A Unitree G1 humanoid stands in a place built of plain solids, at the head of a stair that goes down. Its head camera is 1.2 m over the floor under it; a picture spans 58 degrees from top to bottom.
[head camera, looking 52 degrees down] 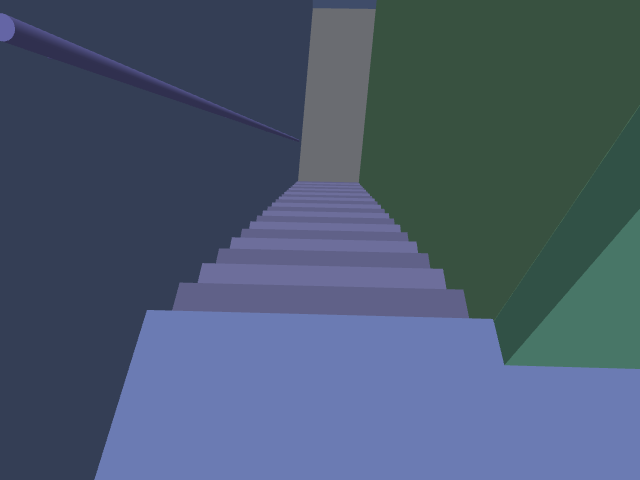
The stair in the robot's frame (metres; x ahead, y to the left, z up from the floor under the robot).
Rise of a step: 0.19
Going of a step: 0.23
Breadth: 1.07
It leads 2 degrees to the right of straight ahead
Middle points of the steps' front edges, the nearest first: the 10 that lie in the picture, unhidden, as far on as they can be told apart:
0.65 0.00 0.00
0.87 0.00 -0.19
1.10 -0.01 -0.39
1.33 -0.02 -0.58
1.55 -0.02 -0.78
1.78 -0.03 -0.97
2.01 -0.04 -1.17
2.23 -0.04 -1.36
2.46 -0.05 -1.56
2.69 -0.06 -1.75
